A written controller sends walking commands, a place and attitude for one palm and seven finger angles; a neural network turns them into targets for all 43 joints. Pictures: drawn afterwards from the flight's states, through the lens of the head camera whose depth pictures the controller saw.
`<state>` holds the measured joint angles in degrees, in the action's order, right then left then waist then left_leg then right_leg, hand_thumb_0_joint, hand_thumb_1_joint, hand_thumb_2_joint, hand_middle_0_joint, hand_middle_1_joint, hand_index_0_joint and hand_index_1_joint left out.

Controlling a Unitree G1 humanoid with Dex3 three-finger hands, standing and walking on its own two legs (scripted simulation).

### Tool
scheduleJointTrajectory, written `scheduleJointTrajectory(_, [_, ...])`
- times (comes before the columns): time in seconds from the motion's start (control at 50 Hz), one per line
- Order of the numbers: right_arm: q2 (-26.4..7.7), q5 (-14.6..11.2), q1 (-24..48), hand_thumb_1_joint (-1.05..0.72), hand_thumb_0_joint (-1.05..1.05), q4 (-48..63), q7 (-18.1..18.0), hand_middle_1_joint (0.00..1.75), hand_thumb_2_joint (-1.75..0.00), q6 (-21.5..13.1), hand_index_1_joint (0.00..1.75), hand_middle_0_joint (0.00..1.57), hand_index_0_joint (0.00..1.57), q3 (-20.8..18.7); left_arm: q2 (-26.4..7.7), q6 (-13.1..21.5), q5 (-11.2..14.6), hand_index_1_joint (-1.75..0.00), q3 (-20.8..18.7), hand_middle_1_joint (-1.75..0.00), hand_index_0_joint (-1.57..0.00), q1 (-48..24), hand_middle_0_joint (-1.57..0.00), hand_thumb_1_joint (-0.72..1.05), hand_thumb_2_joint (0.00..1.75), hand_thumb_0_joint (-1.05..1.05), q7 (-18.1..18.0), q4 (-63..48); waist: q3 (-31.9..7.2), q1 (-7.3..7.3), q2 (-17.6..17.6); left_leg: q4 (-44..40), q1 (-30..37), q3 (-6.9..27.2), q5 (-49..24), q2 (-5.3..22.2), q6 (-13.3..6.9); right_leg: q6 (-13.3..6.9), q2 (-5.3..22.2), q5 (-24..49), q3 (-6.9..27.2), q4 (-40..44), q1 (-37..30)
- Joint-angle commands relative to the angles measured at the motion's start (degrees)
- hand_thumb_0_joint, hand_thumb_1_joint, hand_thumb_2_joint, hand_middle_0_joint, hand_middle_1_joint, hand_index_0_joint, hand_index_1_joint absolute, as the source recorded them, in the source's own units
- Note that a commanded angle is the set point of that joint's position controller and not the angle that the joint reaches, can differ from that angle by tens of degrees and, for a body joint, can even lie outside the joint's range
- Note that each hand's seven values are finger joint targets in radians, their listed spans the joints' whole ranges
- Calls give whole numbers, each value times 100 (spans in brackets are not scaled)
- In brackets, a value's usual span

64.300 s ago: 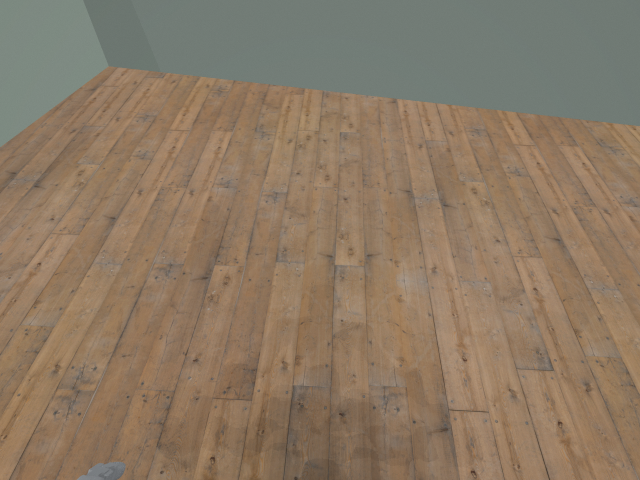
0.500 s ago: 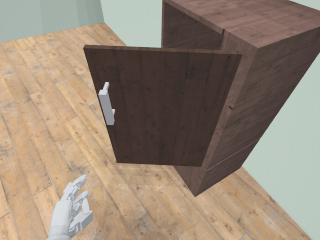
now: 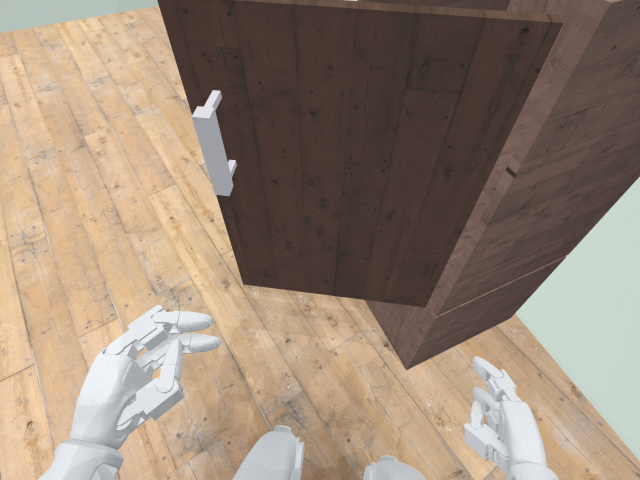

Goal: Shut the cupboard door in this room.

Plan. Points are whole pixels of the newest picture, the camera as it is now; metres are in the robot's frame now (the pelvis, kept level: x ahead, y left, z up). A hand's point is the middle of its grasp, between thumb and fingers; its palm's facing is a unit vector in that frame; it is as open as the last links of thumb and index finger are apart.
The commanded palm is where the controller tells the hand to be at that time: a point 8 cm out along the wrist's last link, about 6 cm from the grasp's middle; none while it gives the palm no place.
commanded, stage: raise the hand and make a fist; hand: left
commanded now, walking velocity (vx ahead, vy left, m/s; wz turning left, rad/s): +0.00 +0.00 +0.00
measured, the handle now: (219, 145) +0.50 +0.19 +0.13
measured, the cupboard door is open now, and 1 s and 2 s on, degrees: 57 57 57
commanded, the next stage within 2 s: bring the fist close to the handle in 1.26 s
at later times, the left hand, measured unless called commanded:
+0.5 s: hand (138, 346) +0.22 +0.21 +0.11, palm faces -0.02 -1.00 -0.04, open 3.2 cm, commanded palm +0.20 +0.26 +0.11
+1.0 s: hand (121, 316) +0.24 +0.22 +0.14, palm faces -0.03 -1.00 -0.05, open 3.1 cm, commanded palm +0.22 +0.27 +0.14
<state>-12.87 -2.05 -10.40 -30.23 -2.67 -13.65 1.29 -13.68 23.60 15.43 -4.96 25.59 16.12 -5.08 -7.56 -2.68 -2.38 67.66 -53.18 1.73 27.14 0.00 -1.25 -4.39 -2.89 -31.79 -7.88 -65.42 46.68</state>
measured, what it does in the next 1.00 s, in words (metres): rises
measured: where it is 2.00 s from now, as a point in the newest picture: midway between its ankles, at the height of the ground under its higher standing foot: outside the picture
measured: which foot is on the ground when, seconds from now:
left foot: down 0.00-1.00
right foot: down 0.00-1.00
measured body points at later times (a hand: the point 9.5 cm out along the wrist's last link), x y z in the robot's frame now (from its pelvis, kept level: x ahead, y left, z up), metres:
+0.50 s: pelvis +0.02 +0.03 +0.03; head +0.06 +0.03 +0.48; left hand +0.22 +0.26 +0.11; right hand +0.20 -0.21 -0.04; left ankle +0.06 +0.10 -0.65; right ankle +0.01 -0.07 -0.65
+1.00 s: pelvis +0.01 +0.03 +0.05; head +0.03 +0.03 +0.50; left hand +0.24 +0.27 +0.14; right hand +0.18 -0.20 -0.02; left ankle +0.06 +0.10 -0.65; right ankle +0.01 -0.07 -0.65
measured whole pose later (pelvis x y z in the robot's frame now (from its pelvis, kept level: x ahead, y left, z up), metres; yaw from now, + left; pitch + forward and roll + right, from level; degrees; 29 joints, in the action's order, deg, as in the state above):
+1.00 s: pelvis +0.01 +0.03 +0.05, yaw +0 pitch +6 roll -3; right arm -15.0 -2.7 -16.1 -30.8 -2.8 -12.9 3.4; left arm -16.0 12.5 17.2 -9.2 19.5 14.1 -5.0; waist -4.5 -0.6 -3.0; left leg 50.2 -34.5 -0.7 21.3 -1.5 -3.9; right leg -1.7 -1.9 -24.5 -4.6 -47.4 28.4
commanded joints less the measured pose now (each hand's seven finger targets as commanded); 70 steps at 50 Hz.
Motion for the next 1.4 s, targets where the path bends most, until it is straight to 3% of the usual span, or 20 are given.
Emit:
scheduleJointTrajectory(0.0, [-610, -73, 6, -90, 0, 980, -108, 30, -90, -123, 30, 20, 20, -388, -712, -280, 261, -96, -874, -96, -81, 301, -81, 90, 90, 0, -14, -1233, -1493, 46, 327, -1020, 1081, 152, -1527, -18, -90, 607, 388, 2311, 1355, 1613, -1516])
scheduleJointTrajectory(0.04, [-566, -46, -5, -90, 0, 963, -99, 30, -90, -87, 30, 20, 20, -393, -631, -199, 315, -100, -905, -100, -84, 318, -84, 90, 90, 0, -131, -1400, -1447, 34, 308, -1185, 1305, 174, -1764, -17, -59, 578, 342, 2790, 1133, 1511, -1537])
scheduleJointTrajectory(0.1, [-597, -2, -32, -90, 0, 921, -78, 30, -90, -86, 30, 20, 20, -385, -429, -1, 242, -106, -648, -106, -90, 342, -90, 90, 90, 0, -180, -1310, -1159, 120, 292, -1275, 1437, 193, -1869, -1, -58, 513, 267, 2813, 920, 1406, -1229])
scheduleJointTrajectory(0.16, [-683, 1, -89, -90, 0, 931, -48, 30, -90, -115, 30, 20, 20, -399, -361, 153, 201, -112, -423, -112, -95, 329, -95, 90, 90, 0, -119, -1272, -1058, 216, 282, -1391, 1583, 217, -1722, 17, -57, 418, 181, 2315, 712, 1385, -908])
scheduleJointTrajectory(0.24, [-742, -7, -139, -90, 0, 988, -53, 30, -90, -106, 30, 20, 20, -419, -562, 170, 219, -120, -556, -120, -102, 287, -102, 90, 90, 0, -106, -1480, -1263, 161, 195, -1494, 1736, 202, -1725, 5, -55, 343, 158, 2095, 676, 1424, -992])
scheduleJointTrajectory(0.28, [-749, -18, -115, -90, 0, 993, -65, 30, -90, -73, 30, 20, 20, -422, -737, 137, 212, -124, -723, -124, -106, 276, -106, 90, 90, 0, -180, -1577, -1245, 89, 130, -1565, 1832, 205, -1813, 5, -50, 304, 122, 2127, 676, 1455, -1090])
scheduleJointTrajectory(0.42, [-791, -63, -135, -90, 0, 1071, -69, 30, -90, -9, 30, 20, 20, -329, -589, -3, 198, -138, -493, -138, -119, -83, -119, 90, 90, 0, -310, -1692, -903, 210, -62, -1994, 2094, 316, -1335, 64, -21, 250, 64, 1549, 507, 1692, -1006])
scheduleJointTrajectory(0.56, [-843, -96, -114, -90, 0, 1096, -53, 30, -90, -32, 30, 20, 20, -235, -753, -329, 156, -150, -562, -150, -130, -426, -130, 90, 90, 0, -294, -1573, -605, 235, -193, -2408, 2326, 469, -879, 118, 5, 224, 47, 1256, 441, 1977, -1095])
scheduleJointTrajectory(0.68, [-890, -92, -63, -90, 0, 1035, -66, 30, -90, -79, 30, 20, 20, -158, -947, -475, 181, -150, -754, -150, -130, -883, -130, 90, 90, 0, -338, -1433, -411, 228, -188, -2683, 2435, 559, -497, 129, 11, 208, 46, 1058, 464, 2192, -1257])
scheduleJointTrajectory(0.7, [-867, -107, -54, -90, 0, 1053, -62, 30, -90, -98, 30, 20, 20, -139, -811, -500, 179, -150, -627, -150, -130, -889, -130, 90, 90, 0, -323, -1417, -379, 244, -232, -2725, 2472, 542, -460, 129, 2, 214, 59, 1023, 457, 2240, -1274])
scheduleJointTrajectory(0.74, [-885, -110, -47, -90, 0, 1027, -62, 30, -90, -149, 30, 20, 20, -122, -860, -543, 180, -150, -654, -150, -130, -1033, -130, 90, 90, 0, -311, -1417, -377, 252, -252, -2819, 2553, 585, -349, 134, 6, 221, 66, 985, 454, 2297, -1299])
scheduleJointTrajectory(0.78, [-912, -104, -66, -90, 0, 971, -69, 30, -90, -190, 30, 20, 20, -128, -1009, -611, 199, -150, -809, -150, -130, -1055, -130, 90, 90, 0, -285, -1324, -433, 216, -158, -2826, 2591, 549, -533, 115, -6, 214, 67, 1112, 484, 2372, -1494])
scheduleJointTrajectory(0.9, [-905, -112, -52, -90, 0, 886, -71, 30, -90, -289, 30, 20, 20, -119, -837, -806, 270, -150, -754, -150, -130, -1057, -130, 90, 90, 0, -175, -1057, -281, 210, 5, -2868, 2626, 433, -769, 73, -19, 242, 107, 1252, 504, 2552, -1671])
scheduleJointTrajectory(0.98, [-930, -81, -90, -90, 0, 851, -44, 30, -90, -324, 30, 20, 20, -155, -1015, -746, 252, -150, -909, -150, -130, -1058, -130, 90, 90, 0, -189, -1164, -420, 174, -36, -2762, 2679, 351, -1069, 41, -30, 236, 119, 1480, 566, 2547, -1787])
scheduleJointTrajectory(1.14, [-913, -89, -105, -90, 0, 838, -16, 30, -90, -302, 30, 20, 20, -183, -903, -561, 260, -150, -835, -150, -130, -1110, -130, 90, 90, 0, -194, -1240, -511, 218, -26, -2615, 2644, 246, -1234, 11, -34, 262, 130, 1598, 616, 2481, -1747])
scheduleJointTrajectory(1.18, [-921, -81, -110, -90, 0, 820, -22, 30, -90, -284, 30, 20, 20, -188, -1029, -583, 246, -150, -913, -150, -130, -1106, -130, 90, 90, 0, -188, -1194, -471, 203, -59, -2573, 2587, 231, -1232, 0, -52, 256, 139, 1609, 669, 2498, -1779])
scheduleJointTrajectory(1.2, [-909, -96, -92, -90, 0, 845, -20, 30, -90, -279, 30, 20, 20, -181, -889, -584, 256, -150, -778, -150, -130, -1108, -130, 90, 90, 0, -163, -1205, -445, 251, -19, -2569, 2592, 215, -1213, 0, -58, 271, 153, 1586, 674, 2520, -1740])
scheduleJointTrajectory(1.28, [-913, -94, -94, -90, 0, 841, -35, 30, -90, -247, 30, 20, 20, -187, -1011, -636, 289, -150, -906, -150, -130, -1081, -130, 90, 90, 0, -145, -1161, -476, 211, 31, -2482, 2508, 188, -1250, -15, -67, 284, 170, 1613, 781, 2553, -1834])
scheduleJointTrajectory(1.34, [-887, -101, -76, -90, 0, 866, -33, 30, -90, -238, 30, 20, 20, -178, -919, -597, 315, -150, -832, -150, -130, -1134, -130, 90, 90, 0, -132, -1233, -501, 238, 49, -2453, 2527, 165, -1294, -16, -66, 302, 182, 1664, 789, 2542, -1806])
scheduleJointTrajectory(1.38, [-935, -89, -104, -90, 0, 777, -63, 30, -90, -209, 30, 20, 20, -160, -1035, -592, 291, -150, -855, -150, -130, -1644, -130, 90, 90, 0, -159, -1118, -326, 322, 87, -2396, 2402, 179, -1158, -13, -78, 300, 176, 1486, 829, 2569, -1690])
